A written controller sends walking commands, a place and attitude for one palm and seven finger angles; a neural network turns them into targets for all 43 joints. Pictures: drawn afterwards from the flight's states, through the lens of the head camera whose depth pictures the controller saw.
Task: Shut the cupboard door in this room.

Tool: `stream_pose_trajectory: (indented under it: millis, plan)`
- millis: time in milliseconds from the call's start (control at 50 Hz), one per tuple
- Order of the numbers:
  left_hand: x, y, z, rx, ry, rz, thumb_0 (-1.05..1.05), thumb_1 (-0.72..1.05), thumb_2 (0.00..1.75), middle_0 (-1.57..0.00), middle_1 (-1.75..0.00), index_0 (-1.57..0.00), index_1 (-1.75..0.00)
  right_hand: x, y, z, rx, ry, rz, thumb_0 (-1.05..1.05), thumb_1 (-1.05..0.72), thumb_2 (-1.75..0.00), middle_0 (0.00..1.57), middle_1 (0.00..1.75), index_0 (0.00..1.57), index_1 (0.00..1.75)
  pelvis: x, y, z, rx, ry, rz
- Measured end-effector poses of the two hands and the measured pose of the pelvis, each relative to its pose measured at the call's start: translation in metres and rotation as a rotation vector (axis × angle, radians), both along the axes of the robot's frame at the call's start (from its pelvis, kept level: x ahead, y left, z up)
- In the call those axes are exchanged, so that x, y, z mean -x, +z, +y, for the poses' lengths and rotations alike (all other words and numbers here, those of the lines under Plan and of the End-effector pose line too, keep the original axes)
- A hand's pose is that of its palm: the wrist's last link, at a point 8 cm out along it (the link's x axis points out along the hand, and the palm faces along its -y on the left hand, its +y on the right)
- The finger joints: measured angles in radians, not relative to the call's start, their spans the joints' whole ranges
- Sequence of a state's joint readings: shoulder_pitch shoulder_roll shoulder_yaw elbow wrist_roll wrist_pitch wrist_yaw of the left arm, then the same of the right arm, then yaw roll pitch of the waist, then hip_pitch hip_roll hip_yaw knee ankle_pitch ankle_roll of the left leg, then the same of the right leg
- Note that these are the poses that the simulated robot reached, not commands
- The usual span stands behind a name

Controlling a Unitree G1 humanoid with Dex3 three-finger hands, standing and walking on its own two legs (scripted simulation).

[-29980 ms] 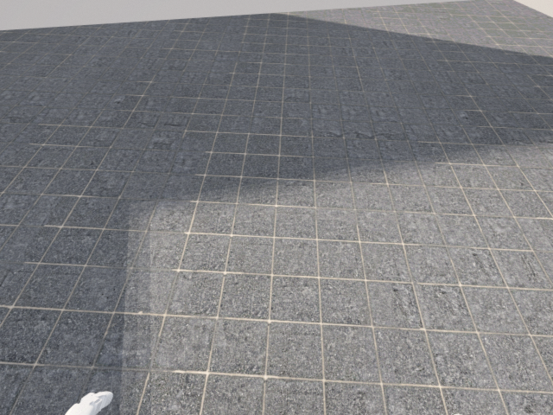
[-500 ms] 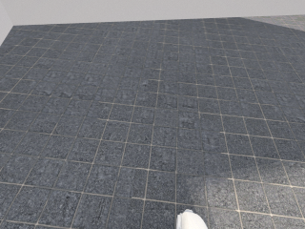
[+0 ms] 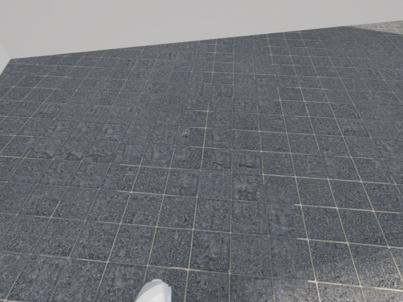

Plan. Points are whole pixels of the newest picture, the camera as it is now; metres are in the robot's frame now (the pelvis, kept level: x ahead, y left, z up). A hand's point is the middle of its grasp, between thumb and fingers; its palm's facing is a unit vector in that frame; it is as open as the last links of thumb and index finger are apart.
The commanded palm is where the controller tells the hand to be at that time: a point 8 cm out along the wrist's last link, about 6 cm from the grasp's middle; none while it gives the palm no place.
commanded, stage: walk around to get in front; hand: left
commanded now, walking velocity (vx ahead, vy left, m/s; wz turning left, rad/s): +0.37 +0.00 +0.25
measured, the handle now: out of the picture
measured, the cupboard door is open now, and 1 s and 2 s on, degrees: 77 77 77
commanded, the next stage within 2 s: walk to a spot facing it in 0.20 s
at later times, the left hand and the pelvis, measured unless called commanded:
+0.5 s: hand (100, 282) +0.20 +0.27 -0.18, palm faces +0.17 -0.97 -0.19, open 7.4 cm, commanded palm none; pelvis +0.19 +0.08 +0.00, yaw +8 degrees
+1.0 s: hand (116, 246) +0.28 +0.24 -0.15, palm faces +0.41 -0.87 -0.27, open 7.4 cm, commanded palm none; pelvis +0.27 +0.03 +0.00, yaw +26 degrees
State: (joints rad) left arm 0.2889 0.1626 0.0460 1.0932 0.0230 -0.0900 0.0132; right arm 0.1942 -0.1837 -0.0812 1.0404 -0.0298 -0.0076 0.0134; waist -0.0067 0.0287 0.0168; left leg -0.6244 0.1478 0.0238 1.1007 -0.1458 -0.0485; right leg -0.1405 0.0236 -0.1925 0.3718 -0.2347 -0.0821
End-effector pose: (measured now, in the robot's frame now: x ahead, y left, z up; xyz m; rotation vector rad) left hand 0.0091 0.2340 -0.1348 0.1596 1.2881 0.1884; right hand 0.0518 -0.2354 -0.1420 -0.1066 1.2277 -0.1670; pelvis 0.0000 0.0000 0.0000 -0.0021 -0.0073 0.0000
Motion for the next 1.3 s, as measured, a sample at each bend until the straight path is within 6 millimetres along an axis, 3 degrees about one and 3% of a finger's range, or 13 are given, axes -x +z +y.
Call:
stream_pose_trajectory:
  millis: [120,220,300,380,500,600,680,760,860,1020,1100,1200,1300]
  plan:
    - [0.017,-0.009,-0.012,0.07,0.099,0.131,0.0,0.92,0.9,-0.2,-0.3,-0.2,-0.29,-0.092,0.007,0.017,0.014,0.114,-0.028,0.0,-0.92,-0.9,0.19,0.29,0.19,0.3,-0.049,-0.001,0.013,0.015,0.048,0.01]
    - [0.024,-0.016,-0.012,0.126,0.187,0.262,0.01,0.91,0.9,-0.2,-0.3,-0.2,-0.29,-0.171,0.004,0.056,0.014,0.22,-0.041,0.0,-0.91,-0.9,0.19,0.29,0.19,0.3,-0.094,-0.008,0.035,0.024,0.085,0.017]
    - [0.01,-0.025,0.004,0.155,0.212,0.355,0.01,0.91,0.9,-0.2,-0.3,-0.2,-0.29,-0.223,-0.005,0.089,0.018,0.248,-0.103,0.0,-0.91,-0.9,0.19,0.29,0.19,0.3,-0.132,-0.021,0.061,0.017,0.093,0.015]
    - [-0.047,-0.023,0.036,0.12,0.175,0.307,0.01,0.91,0.9,-0.2,-0.3,-0.2,-0.29,-0.227,-0.003,0.104,0.01,0.193,-0.083,0.0,-0.91,-0.9,0.19,0.29,0.2,0.3,-0.16,-0.014,0.075,0.014,0.082,-0.001]
    - [-0.178,-0.017,0.081,0.038,0.129,0.044,0.01,0.91,0.9,-0.2,-0.3,-0.2,-0.29,-0.222,0.009,0.084,0.077,0.142,0.005,-0.04,-0.96,-0.9,0.2,0.3,0.2,0.3,-0.192,-0.002,0.081,0.008,0.132,0.006]
    - [-0.268,-0.002,0.093,-0.003,0.133,-0.158,0.01,0.91,0.9,-0.19,-0.3,-0.19,-0.29,-0.214,0.007,0.07,0.079,0.162,0.137,-0.02,-0.94,-0.9,0.2,0.3,0.2,0.3,-0.215,-0.002,0.072,0.003,0.193,0.014]
    - [-0.315,0.008,0.087,-0.029,0.12,-0.236,0.01,0.91,0.9,-0.19,-0.3,-0.19,-0.29,-0.222,-0.002,0.059,0.059,0.164,0.185,-0.01,-0.92,-0.9,0.2,0.3,0.2,0.3,-0.235,-0.006,0.06,-0.005,0.233,0.022]
    - [-0.337,0.013,0.073,-0.064,0.12,-0.271,0.01,0.91,0.9,-0.19,-0.3,-0.2,-0.29,-0.246,-0.02,0.045,0.029,0.182,0.199,0.0,-0.91,-0.9,0.2,0.3,0.2,0.3,-0.254,-0.015,0.045,-0.009,0.276,0.025]
    - [-0.313,0.021,0.057,-0.084,0.191,-0.236,0.01,0.91,0.9,-0.2,-0.3,-0.2,-0.29,-0.297,-0.021,0.038,0.019,0.269,0.168,0.0,-0.91,-0.9,0.2,0.29,0.2,0.3,-0.264,-0.008,0.034,-0.034,0.357,0.008]
    - [-0.228,0.015,0.044,-0.074,0.384,-0.075,0.01,0.91,0.9,-0.2,-0.3,-0.2,-0.3,-0.386,-0.006,0.055,0.041,0.442,0.069,0.0,-0.91,-0.9,0.19,0.29,0.19,0.3,-0.274,-0.001,0.033,-0.042,0.464,0.009]
    - [-0.182,0.005,0.044,-0.057,0.477,0.004,0.01,0.91,0.9,-0.2,-0.3,-0.2,-0.3,-0.423,0.002,0.081,0.066,0.54,0.021,0.0,-0.91,-0.9,0.19,0.29,0.19,0.3,-0.274,-0.004,0.041,-0.028,0.518,0.013]
    - [-0.128,-0.017,0.052,-0.021,0.587,0.079,0.01,0.9,0.9,-0.2,-0.3,-0.2,-0.29,-0.46,0.009,0.134,0.099,0.675,-0.059,0.0,-0.91,-0.9,0.19,0.29,0.19,0.3,-0.269,-0.015,0.06,0.005,0.584,0.019]
    - [-0.099,-0.031,0.067,0.003,0.657,0.13,0.01,0.91,0.9,-0.2,-0.3,-0.2,-0.29,-0.472,0.02,0.179,0.103,0.759,-0.138,0.0,-0.91,-0.9,0.19,0.29,0.19,0.3,-0.264,-0.019,0.076,0.012,0.628,0.014]
